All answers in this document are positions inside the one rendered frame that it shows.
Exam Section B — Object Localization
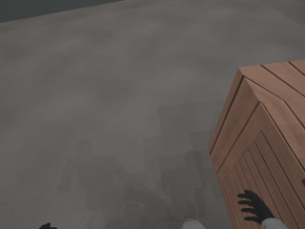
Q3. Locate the robot right hand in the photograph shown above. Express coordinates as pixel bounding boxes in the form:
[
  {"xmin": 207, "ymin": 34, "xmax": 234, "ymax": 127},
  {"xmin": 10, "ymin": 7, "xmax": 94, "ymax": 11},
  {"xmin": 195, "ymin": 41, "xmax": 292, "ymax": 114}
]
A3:
[{"xmin": 237, "ymin": 189, "xmax": 275, "ymax": 225}]

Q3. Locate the right robot thigh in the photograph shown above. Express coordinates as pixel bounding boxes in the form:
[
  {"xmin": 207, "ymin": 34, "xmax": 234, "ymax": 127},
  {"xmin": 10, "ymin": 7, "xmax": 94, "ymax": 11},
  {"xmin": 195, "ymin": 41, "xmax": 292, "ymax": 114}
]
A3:
[{"xmin": 181, "ymin": 219, "xmax": 206, "ymax": 229}]

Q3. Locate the robot right forearm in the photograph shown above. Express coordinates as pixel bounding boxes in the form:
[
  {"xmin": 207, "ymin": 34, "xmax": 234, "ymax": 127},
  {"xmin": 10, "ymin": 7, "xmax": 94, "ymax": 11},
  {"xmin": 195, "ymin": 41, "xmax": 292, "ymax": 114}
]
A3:
[{"xmin": 261, "ymin": 218, "xmax": 289, "ymax": 229}]

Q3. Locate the pedestal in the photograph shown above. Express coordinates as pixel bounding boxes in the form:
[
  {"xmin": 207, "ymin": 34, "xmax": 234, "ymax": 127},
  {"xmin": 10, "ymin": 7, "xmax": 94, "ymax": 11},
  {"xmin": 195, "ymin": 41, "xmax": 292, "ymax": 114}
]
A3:
[{"xmin": 208, "ymin": 59, "xmax": 305, "ymax": 229}]

